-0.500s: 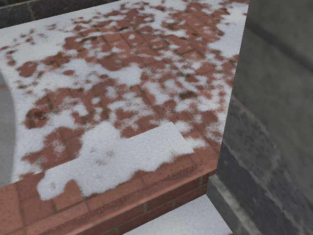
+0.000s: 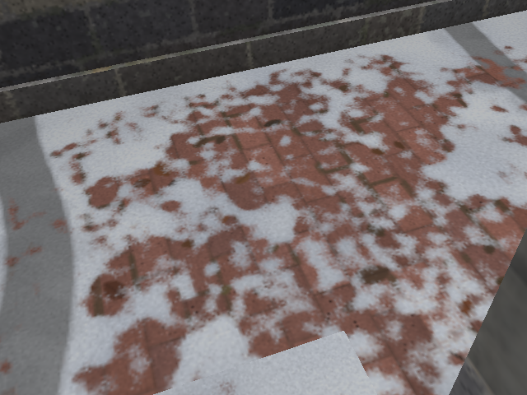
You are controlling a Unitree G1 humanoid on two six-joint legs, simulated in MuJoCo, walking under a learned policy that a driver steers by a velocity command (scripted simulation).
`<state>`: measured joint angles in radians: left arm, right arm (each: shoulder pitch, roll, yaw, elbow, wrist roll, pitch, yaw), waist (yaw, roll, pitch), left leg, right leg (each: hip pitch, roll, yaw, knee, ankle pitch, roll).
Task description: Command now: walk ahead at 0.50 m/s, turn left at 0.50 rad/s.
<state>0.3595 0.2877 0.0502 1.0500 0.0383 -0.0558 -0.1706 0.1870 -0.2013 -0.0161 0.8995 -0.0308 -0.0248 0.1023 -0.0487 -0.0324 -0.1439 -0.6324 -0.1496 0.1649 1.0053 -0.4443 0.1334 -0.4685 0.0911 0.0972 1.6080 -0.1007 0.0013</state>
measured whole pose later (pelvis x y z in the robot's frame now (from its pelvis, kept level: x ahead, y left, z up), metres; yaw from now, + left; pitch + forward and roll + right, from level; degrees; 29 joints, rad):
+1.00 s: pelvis +0.14 +0.19 +0.14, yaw +12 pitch +3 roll -1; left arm 0.42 0.26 0.07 1.05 0.13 -0.10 -0.08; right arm 0.16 -0.21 0.02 0.81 0.01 -0.01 -0.01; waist -0.08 0.00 -0.06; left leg -0.64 0.03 0.12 1.13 -0.81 0.03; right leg -0.54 0.07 -0.09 1.43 -0.20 -0.03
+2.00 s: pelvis +0.44 +0.32 +0.22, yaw -20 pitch +3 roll -1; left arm -0.06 0.16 0.02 0.87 0.03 -0.06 -0.10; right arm 0.41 -0.15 0.02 1.06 -0.10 -0.13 0.03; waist -0.04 0.00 -0.08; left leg 0.16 0.04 0.43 0.18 -0.38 -0.04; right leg -0.74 -0.05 -0.02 0.89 -0.08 -0.11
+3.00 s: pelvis +0.99 +0.08 +0.23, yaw -9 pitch +3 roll +0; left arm -0.01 0.23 0.04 0.67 0.02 -0.12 0.00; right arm 0.28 -0.26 -0.07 0.81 0.02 -0.04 -0.02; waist -0.08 -0.03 0.03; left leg -0.17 -0.12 -0.14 0.42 -0.29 0.08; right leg -0.60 -0.04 0.07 0.54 0.03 0.04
